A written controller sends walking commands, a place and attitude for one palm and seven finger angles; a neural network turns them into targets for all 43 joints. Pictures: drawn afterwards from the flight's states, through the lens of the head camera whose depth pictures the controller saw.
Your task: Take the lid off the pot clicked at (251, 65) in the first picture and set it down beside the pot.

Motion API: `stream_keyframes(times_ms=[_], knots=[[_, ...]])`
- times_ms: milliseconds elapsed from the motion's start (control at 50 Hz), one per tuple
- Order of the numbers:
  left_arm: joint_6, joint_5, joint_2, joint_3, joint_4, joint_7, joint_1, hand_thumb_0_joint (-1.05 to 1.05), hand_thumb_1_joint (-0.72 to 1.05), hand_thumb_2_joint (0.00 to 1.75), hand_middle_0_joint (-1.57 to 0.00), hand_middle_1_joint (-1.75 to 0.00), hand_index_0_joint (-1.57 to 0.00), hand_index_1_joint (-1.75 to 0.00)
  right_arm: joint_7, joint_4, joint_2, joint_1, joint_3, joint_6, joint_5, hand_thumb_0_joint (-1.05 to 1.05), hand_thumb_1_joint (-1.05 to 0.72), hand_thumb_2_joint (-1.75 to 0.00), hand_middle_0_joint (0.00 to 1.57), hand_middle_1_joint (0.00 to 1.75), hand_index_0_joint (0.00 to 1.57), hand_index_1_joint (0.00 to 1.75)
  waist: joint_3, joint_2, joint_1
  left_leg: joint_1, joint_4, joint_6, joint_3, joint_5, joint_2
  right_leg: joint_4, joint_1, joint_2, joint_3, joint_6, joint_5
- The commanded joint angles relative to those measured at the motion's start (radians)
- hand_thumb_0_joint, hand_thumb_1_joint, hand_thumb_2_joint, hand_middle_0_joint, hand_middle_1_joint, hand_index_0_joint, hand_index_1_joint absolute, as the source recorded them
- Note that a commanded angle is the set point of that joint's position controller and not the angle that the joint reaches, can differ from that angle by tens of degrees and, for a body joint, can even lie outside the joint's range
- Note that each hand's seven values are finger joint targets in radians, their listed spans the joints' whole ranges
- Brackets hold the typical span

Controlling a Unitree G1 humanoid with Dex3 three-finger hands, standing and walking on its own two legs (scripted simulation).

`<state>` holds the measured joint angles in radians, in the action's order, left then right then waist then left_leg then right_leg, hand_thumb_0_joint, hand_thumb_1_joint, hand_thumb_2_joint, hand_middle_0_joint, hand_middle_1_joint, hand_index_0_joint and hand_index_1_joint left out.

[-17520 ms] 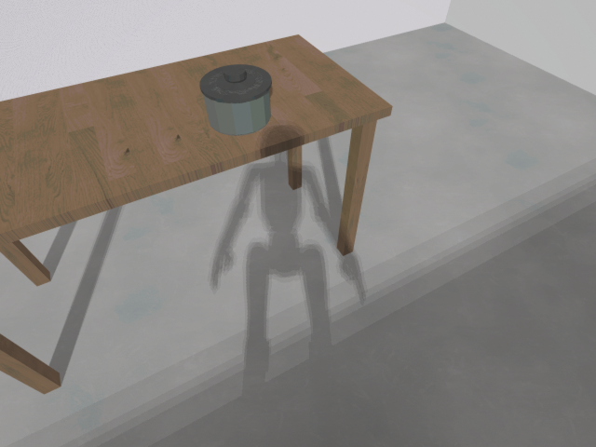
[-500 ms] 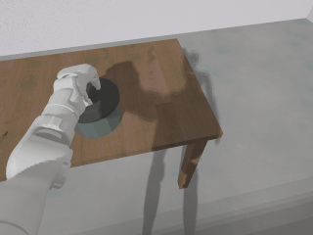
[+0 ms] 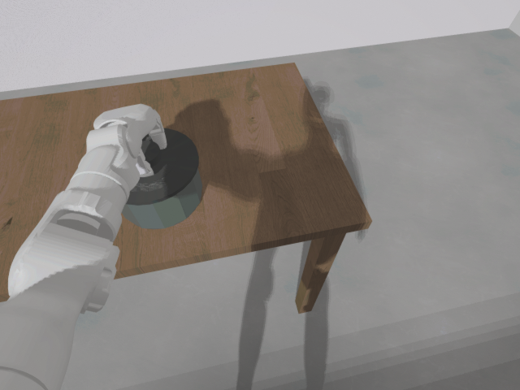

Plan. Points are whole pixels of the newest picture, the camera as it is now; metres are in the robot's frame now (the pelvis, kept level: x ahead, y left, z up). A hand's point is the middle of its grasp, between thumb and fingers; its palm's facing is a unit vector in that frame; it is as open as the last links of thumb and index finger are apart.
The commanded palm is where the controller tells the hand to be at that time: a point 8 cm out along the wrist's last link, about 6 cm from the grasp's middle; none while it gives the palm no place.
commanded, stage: close the fingers and squeeze the knob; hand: left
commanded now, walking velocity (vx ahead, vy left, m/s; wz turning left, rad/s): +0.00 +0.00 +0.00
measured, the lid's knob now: (145, 154) +0.50 +0.17 +0.06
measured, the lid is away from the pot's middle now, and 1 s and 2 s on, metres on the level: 0.00 0.00 0.01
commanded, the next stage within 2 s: lift the lid straight up in 0.36 s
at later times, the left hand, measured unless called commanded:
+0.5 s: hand (137, 156) +0.48 +0.17 +0.08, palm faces -0.37 -0.13 -0.92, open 8.3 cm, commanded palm +0.49 +0.18 +0.15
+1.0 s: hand (129, 141) +0.48 +0.18 +0.11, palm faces -0.35 -0.13 -0.93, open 8.3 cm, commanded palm +0.48 +0.18 +0.19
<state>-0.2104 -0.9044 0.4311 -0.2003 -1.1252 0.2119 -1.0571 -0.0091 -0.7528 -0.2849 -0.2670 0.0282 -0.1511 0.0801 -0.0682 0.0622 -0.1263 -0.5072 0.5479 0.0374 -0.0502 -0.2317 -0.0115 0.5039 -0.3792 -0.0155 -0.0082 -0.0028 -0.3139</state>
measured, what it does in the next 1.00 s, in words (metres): stands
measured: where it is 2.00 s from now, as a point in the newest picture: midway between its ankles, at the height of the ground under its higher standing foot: outside the picture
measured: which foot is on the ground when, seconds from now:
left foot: down 0.00-1.00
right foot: down 0.00-1.00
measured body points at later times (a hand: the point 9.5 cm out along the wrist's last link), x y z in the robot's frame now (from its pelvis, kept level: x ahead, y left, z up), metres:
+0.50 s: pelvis +0.00 +0.00 +0.00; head +0.06 -0.01 +0.45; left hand +0.49 +0.18 +0.13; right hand +0.03 -0.27 -0.14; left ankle +0.02 +0.10 -0.73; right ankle -0.05 -0.13 -0.73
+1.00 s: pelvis +0.00 +0.00 +0.00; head +0.05 -0.01 +0.45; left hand +0.49 +0.18 +0.17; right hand +0.04 -0.27 -0.13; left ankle +0.02 +0.10 -0.73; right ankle -0.05 -0.13 -0.73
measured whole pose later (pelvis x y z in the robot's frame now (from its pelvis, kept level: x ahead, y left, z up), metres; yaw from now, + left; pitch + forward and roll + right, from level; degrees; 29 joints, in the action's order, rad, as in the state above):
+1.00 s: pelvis +0.00 +0.00 +0.00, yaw +0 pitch +9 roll -1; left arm -0.22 -0.89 0.45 -0.21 -1.07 0.27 -1.07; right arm -0.01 -0.76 -0.29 -0.27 0.03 -0.14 0.08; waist -0.07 0.06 -0.11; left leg -0.46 0.52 0.04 -0.05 -0.22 -0.01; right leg 0.47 -0.33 -0.01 -0.01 0.00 -0.30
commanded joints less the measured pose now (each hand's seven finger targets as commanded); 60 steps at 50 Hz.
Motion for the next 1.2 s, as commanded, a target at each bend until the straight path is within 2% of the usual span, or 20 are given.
stream_keyframes(times_ms=[0, 40, 100, 160, 300, 320, 440, 520, 580, 640, 720, 780, 820, 840, 900, 960, 980, 1020, 1080, 1180], knots=[[0.002, -0.016, 0.224, 0.030, 0.175, -0.041, -0.502, 0.00, 0.39, 0.83, -0.73, -1.06, -0.70, -1.05, 0.005, 0.070, -0.160, -0.062, 0.049, 0.023, -0.006, 0.00, -0.90, -0.90, 0.20, 0.30, 0.20, 0.30, -0.408, -0.046, -0.017, 0.398, 0.013, 0.039, 0.042, 0.344, 0.037, -0.048, -0.023, -0.048, 0.028, 0.027, 0.444], [-0.003, -0.017, 0.219, 0.030, 0.149, -0.042, -0.490, 0.00, 0.40, 0.84, -0.74, -1.07, -0.71, -1.05, 0.005, 0.068, -0.161, -0.066, 0.050, 0.022, -0.005, 0.00, -0.90, -0.90, 0.20, 0.30, 0.20, 0.30, -0.384, -0.061, -0.020, 0.385, 0.010, 0.039, 0.044, 0.329, 0.036, -0.050, -0.033, -0.051, 0.032, 0.027, 0.423], [0.002, -0.021, 0.282, 0.073, 0.167, -0.046, -0.504, 0.00, 0.43, 0.85, -0.76, -1.08, -0.72, -1.06, 0.007, 0.072, -0.164, -0.067, 0.047, 0.024, -0.007, 0.00, -0.90, -0.90, 0.20, 0.30, 0.20, 0.30, -0.409, -0.053, -0.010, 0.378, 0.007, 0.041, 0.043, 0.319, 0.039, -0.049, -0.003, -0.048, 0.024, 0.028, 0.430], [0.013, -0.018, 0.229, 0.035, 0.196, -0.037, -0.498, 0.00, 0.46, 0.87, -0.77, -1.08, -0.74, -1.07, 0.007, 0.082, -0.156, -0.059, 0.051, 0.026, -0.009, 0.00, -0.90, -0.90, 0.20, 0.30, 0.20, 0.30, -0.442, -0.030, -0.009, 0.406, 0.014, 0.038, 0.042, 0.364, 0.040, -0.043, -0.004, -0.046, 0.028, 0.031, 0.461], [0.003, -0.021, 0.255, 0.053, 0.161, -0.047, -0.478, 0.00, 0.53, 0.91, -0.81, -1.10, -0.77, -1.08, 0.006, 0.074, -0.161, -0.068, 0.047, 0.021, -0.005, 0.00, -0.90, -0.90, 0.20, 0.30, 0.20, 0.30, -0.392, -0.040, -0.009, 0.386, 0.008, 0.038, 0.046, 0.326, 0.038, -0.050, -0.026, -0.052, 0.031, 0.031, 0.415], [-0.005, -0.015, 0.241, 0.045, 0.124, -0.047, -0.449, 0.00, 0.54, 0.91, -0.81, -1.10, -0.78, -1.08, 0.007, 0.075, -0.160, -0.065, 0.043, 0.021, 0.000, 0.00, -0.90, -0.90, 0.20, 0.30, 0.20, 0.30, -0.350, -0.057, -0.010, 0.355, 0.000, 0.037, 0.041, 0.303, 0.037, -0.051, -0.022, -0.050, 0.035, 0.031, 0.397], [0.001, -0.026, 0.251, 0.048, 0.196, -0.050, -0.516, 0.00, 0.57, 0.93, -0.83, -1.11, -0.79, -1.09, 0.006, 0.076, -0.159, -0.071, 0.050, 0.025, -0.008, 0.00, -0.90, -0.90, 0.20, 0.30, 0.20, 0.30, -0.436, -0.013, -0.010, 0.420, 0.007, 0.037, 0.053, 0.332, 0.035, -0.049, -0.025, -0.052, 0.032, 0.033, 0.400], [-0.006, -0.017, 0.252, 0.047, 0.168, -0.048, -0.531, 0.00, 0.58, 0.93, -0.83, -1.11, -0.80, -1.09, 0.011, 0.069, -0.161, -0.070, 0.048, 0.025, -0.005, 0.00, -0.90, -0.90, 0.20, 0.30, 0.20, 0.30, -0.391, -0.050, -0.021, 0.390, 0.002, 0.042, 0.048, 0.297, 0.034, -0.059, -0.026, -0.053, 0.031, 0.029, 0.388], [0.005, -0.015, 0.309, 0.078, 0.270, -0.047, -0.605, 0.00, 0.58, 0.93, -0.83, -1.12, -0.80, -1.09, 0.014, 0.077, -0.160, -0.070, 0.051, 0.034, -0.006, 0.00, -0.90, -0.90, 0.20, 0.30, 0.20, 0.30, -0.484, 0.001, -0.011, 0.445, 0.003, 0.042, 0.052, 0.340, 0.035, -0.053, 0.018, -0.048, 0.022, 0.031, 0.433], [0.000, -0.015, 0.229, 0.021, 0.242, -0.037, -0.587, 0.00, 0.58, 0.94, -0.83, -1.12, -0.80, -1.09, 0.011, 0.067, -0.155, -0.067, 0.050, 0.040, -0.005, 0.00, -0.90, -0.90, 0.20, 0.30, 0.20, 0.30, -0.439, 0.010, -0.018, 0.463, 0.006, 0.040, 0.059, 0.353, 0.034, -0.060, -0.036, -0.055, 0.033, 0.032, 0.415], [-0.010, -0.001, 0.260, 0.044, 0.196, -0.023, -0.570, 0.00, 0.58, 0.94, -0.84, -1.12, -0.80, -1.09, 0.014, 0.062, -0.162, -0.067, 0.046, 0.039, -0.002, 0.00, -0.90, -0.90, 0.20, 0.30, 0.20, 0.30, -0.398, -0.041, -0.021, 0.418, -0.005, 0.044, 0.051, 0.321, 0.038, -0.067, -0.006, -0.052, 0.030, 0.029, 0.424], [0.010, -0.002, 0.294, 0.062, 0.314, -0.015, -0.634, 0.00, 0.58, 0.94, -0.84, -1.12, -0.80, -1.09, 0.014, 0.073, -0.160, -0.063, 0.052, 0.050, -0.004, 0.00, -0.90, -0.90, 0.20, 0.30, 0.20, 0.30, -0.493, 0.012, -0.008, 0.490, -0.001, 0.043, 0.056, 0.387, 0.037, -0.060, 0.027, -0.046, 0.024, 0.031, 0.471], [0.006, -0.004, 0.246, 0.029, 0.281, -0.006, -0.608, 0.00, 0.58, 0.94, -0.84, -1.12, -0.80, -1.09, 0.012, 0.067, -0.155, -0.062, 0.050, 0.051, -0.005, 0.00, -0.90, -0.90, 0.20, 0.30, 0.20, 0.30, -0.458, -0.003, -0.011, 0.491, 0.004, 0.044, 0.057, 0.399, 0.036, -0.064, 0.005, -0.050, 0.029, 0.031, 0.469], [0.007, -0.012, 0.286, 0.056, 0.277, -0.004, -0.592, 0.00, 0.58, 0.94, -0.84, -1.12, -0.80, -1.09, 0.011, 0.067, -0.160, -0.062, 0.050, 0.049, -0.004, 0.00, -0.90, -0.90, 0.20, 0.30, 0.20, 0.30, -0.454, -0.020, -0.001, 0.478, -0.001, 0.042, 0.060, 0.385, 0.039, -0.068, 0.010, -0.053, 0.031, 0.031, 0.464], [0.000, -0.003, 0.298, 0.069, 0.254, 0.003, -0.561, 0.00, 0.58, 0.94, -0.84, -1.12, -0.80, -1.09, 0.010, 0.072, -0.163, -0.050, 0.046, 0.043, -0.002, 0.00, -0.90, -0.90, 0.20, 0.30, 0.20, 0.30, -0.424, -0.054, 0.005, 0.437, -0.012, 0.044, 0.048, 0.360, 0.044, -0.072, 0.039, -0.048, 0.027, 0.029, 0.477], [-0.008, -0.007, 0.268, 0.038, 0.264, 0.011, -0.583, 0.00, 0.58, 0.94, -0.84, -1.12, -0.80, -1.09, 0.007, 0.077, -0.158, -0.035, 0.046, 0.042, 0.000, 0.00, -0.90, -0.90, 0.20, 0.30, 0.20, 0.30, -0.420, -0.037, 0.005, 0.447, -0.015, 0.043, 0.050, 0.373, 0.046, -0.073, 0.030, -0.045, 0.029, 0.033, 0.472], [-0.014, 0.002, 0.223, 0.007, 0.275, 0.015, -0.587, 0.00, 0.58, 0.94, -0.84, -1.12, -0.80, -1.09, 0.006, 0.075, -0.155, -0.034, 0.044, 0.040, 0.001, 0.00, -0.90, -0.90, 0.20, 0.30, 0.20, 0.30, -0.396, -0.029, -0.002, 0.454, -0.017, 0.043, 0.046, 0.373, 0.042, -0.071, 0.022, -0.045, 0.034, 0.031, 0.468], [-0.022, 0.002, 0.253, 0.024, 0.272, 0.021, -0.605, 0.00, 0.58, 0.94, -0.84, -1.12, -0.80, -1.09, 0.006, 0.071, -0.161, -0.032, 0.044, 0.039, 0.004, 0.00, -0.90, -0.90, 0.20, 0.30, 0.20, 0.30, -0.384, -0.034, -0.002, 0.452, -0.023, 0.043, 0.049, 0.343, 0.040, -0.080, 0.019, -0.046, 0.032, 0.031, 0.445], [-0.008, 0.001, 0.326, 0.073, 0.331, 0.030, -0.650, 0.00, 0.58, 0.94, -0.84, -1.12, -0.80, -1.09, 0.012, 0.085, -0.159, -0.030, 0.042, 0.048, -0.002, 0.00, -0.90, -0.90, 0.20, 0.30, 0.20, 0.30, -0.464, -0.026, 0.008, 0.478, -0.020, 0.048, 0.052, 0.375, 0.047, -0.074, 0.076, -0.041, 0.022, 0.031, 0.495], [-0.030, 0.003, 0.251, 0.011, 0.207, 0.050, -0.611, 0.00, 0.58, 0.94, -0.84, -1.12, -0.80, -1.09, 0.017, 0.062, -0.161, -0.031, 0.036, 0.046, 0.006, 0.00, -0.90, -0.90, 0.20, 0.30, 0.20, 0.30, -0.332, -0.066, -0.008, 0.421, -0.041, 0.048, 0.042, 0.290, 0.043, -0.095, 0.020, -0.043, 0.032, 0.027, 0.408]])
